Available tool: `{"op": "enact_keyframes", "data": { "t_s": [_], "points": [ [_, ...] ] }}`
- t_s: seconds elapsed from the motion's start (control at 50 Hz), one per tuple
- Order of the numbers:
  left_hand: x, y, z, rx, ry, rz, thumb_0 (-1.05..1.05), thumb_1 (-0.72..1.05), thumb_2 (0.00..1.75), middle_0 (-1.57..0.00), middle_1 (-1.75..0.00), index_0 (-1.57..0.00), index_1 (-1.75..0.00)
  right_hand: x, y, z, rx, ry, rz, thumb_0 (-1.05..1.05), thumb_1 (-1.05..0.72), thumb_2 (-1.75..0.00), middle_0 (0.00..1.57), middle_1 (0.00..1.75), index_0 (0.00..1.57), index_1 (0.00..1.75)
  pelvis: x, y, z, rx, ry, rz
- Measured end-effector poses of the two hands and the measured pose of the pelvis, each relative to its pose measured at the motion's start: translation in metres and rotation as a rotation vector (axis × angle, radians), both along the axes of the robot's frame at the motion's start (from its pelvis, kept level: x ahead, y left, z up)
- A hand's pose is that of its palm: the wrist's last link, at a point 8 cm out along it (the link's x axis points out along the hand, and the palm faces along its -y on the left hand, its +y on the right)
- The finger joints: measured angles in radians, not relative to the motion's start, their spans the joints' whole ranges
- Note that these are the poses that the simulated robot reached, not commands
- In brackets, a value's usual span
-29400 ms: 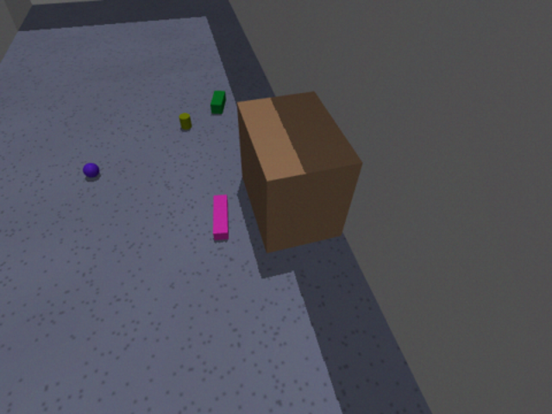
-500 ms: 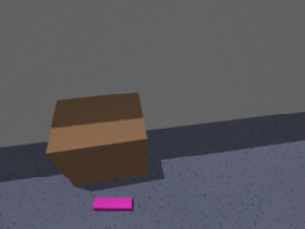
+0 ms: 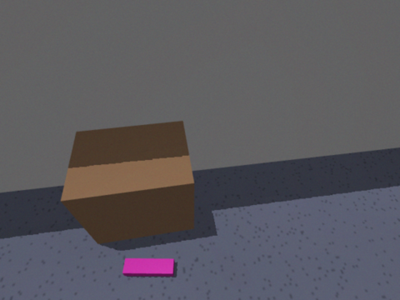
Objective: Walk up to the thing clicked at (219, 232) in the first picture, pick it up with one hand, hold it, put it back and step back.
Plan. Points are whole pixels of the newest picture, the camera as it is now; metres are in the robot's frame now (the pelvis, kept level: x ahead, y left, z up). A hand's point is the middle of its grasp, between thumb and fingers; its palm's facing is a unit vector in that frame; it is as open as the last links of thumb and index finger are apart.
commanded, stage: stand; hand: left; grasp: from above
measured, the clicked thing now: (149, 267) +0.37 +0.22 -0.76
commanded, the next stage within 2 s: rise first in 0.68 s
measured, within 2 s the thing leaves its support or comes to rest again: neither
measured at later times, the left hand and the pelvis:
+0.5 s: hand out of the picture +0.07 +0.26 -0.16, palm faces -0.01 -0.94 -0.34, open 7.4 cm; pelvis +0.00 +0.00 +0.00, yaw +0 degrees
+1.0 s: hand out of the picture +0.14 +0.26 -0.17, palm faces +0.01 -0.94 -0.33, open 8.9 cm; pelvis -0.02 +0.00 -0.02, yaw -1 degrees
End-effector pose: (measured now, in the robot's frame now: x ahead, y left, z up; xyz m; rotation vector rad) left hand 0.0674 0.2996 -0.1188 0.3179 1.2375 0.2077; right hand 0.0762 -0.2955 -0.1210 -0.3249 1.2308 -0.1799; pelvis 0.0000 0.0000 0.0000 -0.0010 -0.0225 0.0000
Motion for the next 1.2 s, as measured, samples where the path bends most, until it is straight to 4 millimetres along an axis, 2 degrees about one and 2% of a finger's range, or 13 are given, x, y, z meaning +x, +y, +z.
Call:
{"op": "enact_keyframes", "data": {
  "t_s": [0.4, 0.8, 0.84, 0.94, 1.04, 1.1, 1.2],
  "points": [
    [0.003, 0.001, -0.001, -0.003, -0.005, -0.001, 0.0, 0.9, 0.9, -0.21, -0.3, -0.2, -0.3, 0.001, 0.001, 0.002, -0.005, -0.004, -0.001, 0.0, -0.9, -0.89, 0.21, 0.3, 0.21, 0.3, 0.002, 0.002, 0.0, -0.001, -0.004, -0.001],
    [-0.005, 0.003, -0.001, -0.002, 0.009, 0.004, 0.0, 0.9, 0.9, -0.2, -0.3, -0.2, -0.31, -0.006, 0.004, 0.0, -0.002, 0.008, 0.001, 0.0, -0.9, -0.89, 0.21, 0.3, 0.21, 0.3, 0.0, 0.004, 0.0, 0.001, -0.005, 0.001],
    [0.002, 0.001, 0.0, -0.003, -0.039, 0.023, 0.0, 0.88, 0.91, -0.19, -0.32, -0.19, -0.33, -0.002, 0.007, 0.0, 0.0, -0.042, -0.009, 0.0, -0.9, -0.89, 0.21, 0.3, 0.21, 0.3, -0.002, 0.004, -0.002, 0.001, 0.018, 0.003],
    [0.043, -0.002, -0.008, -0.019, -0.111, 0.017, 0.01, 0.71, 0.94, -0.16, -0.49, -0.14, -0.5, 0.002, 0.023, -0.004, 0.023, -0.13, -0.014, 0.0, -0.91, -0.9, 0.2, 0.3, 0.21, 0.3, -0.014, 0.002, -0.011, -0.002, 0.083, 0.001],
    [0.077, 0.0, -0.017, -0.004, -0.145, -0.047, 0.0, 0.43, 0.99, -0.09, -0.75, -0.08, -0.75, -0.004, 0.035, -0.012, 0.051, -0.164, -0.044, 0.0, -0.9, -0.9, 0.2, 0.3, 0.21, 0.3, -0.017, 0.002, -0.023, -0.003, 0.144, -0.017],
    [0.082, -0.003, -0.021, 0.01, -0.126, -0.077, 0.0, 0.22, 1.01, -0.06, -0.87, -0.06, -0.87, -0.008, 0.041, -0.016, 0.068, -0.177, -0.065, 0.0, -0.89, -0.89, 0.2, 0.3, 0.21, 0.3, -0.015, 0.004, -0.028, -0.005, 0.163, -0.024],
    [0.077, -0.002, -0.037, 0.037, -0.079, -0.098, 0.0, -0.12, 1.02, -0.05, -0.99, -0.05, -1.0, -0.004, 0.044, -0.025, 0.075, -0.217, -0.06, 0.0, -0.88, -0.89, 0.21, 0.3, 0.21, 0.3, -0.014, 0.007, -0.043, -0.008, 0.21, -0.03]
  ]
}}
